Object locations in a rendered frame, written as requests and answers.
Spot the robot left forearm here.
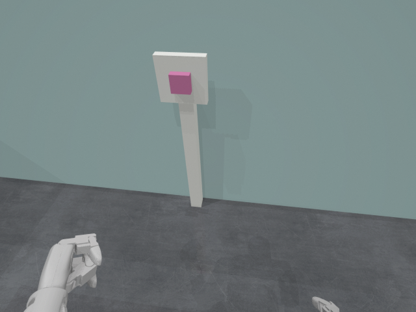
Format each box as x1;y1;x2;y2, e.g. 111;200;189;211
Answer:
24;287;68;312

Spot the left robot hand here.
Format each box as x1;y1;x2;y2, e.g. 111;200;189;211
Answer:
38;233;102;293

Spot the panel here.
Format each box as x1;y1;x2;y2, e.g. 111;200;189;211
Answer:
152;51;209;207

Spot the button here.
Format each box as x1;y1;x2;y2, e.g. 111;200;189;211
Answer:
168;71;192;95

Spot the right robot hand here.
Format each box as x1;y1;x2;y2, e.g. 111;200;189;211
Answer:
312;296;339;312

